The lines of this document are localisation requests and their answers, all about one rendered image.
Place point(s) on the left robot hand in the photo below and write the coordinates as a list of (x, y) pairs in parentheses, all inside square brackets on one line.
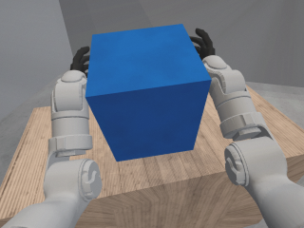
[(79, 59)]

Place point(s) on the right robot upper arm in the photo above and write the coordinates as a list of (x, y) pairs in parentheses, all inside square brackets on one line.
[(259, 166)]

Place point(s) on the pedestal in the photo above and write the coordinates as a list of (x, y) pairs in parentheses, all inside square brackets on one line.
[(187, 189)]

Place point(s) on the right robot hand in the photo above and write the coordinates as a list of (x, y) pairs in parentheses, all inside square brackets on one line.
[(205, 44)]

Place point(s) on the robot left forearm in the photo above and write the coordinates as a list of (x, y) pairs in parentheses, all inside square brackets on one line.
[(69, 114)]

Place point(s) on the left robot upper arm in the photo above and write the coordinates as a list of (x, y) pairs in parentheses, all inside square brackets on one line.
[(69, 187)]

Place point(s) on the carton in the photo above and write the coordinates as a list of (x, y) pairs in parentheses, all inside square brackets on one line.
[(147, 89)]

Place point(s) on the robot right forearm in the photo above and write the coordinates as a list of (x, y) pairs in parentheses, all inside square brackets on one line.
[(239, 119)]

